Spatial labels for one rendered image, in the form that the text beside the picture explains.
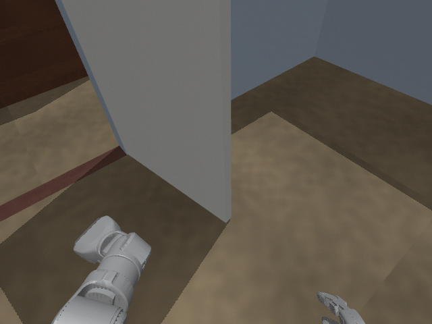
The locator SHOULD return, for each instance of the bookshelf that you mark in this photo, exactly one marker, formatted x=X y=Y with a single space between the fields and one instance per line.
x=37 y=53

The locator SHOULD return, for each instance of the left robot arm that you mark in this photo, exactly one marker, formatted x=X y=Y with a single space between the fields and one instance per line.
x=106 y=294

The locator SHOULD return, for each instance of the right robot hand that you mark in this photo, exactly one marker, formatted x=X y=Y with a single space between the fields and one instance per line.
x=339 y=308

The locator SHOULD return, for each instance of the left robot hand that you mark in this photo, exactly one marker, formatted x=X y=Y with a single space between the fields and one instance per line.
x=86 y=245

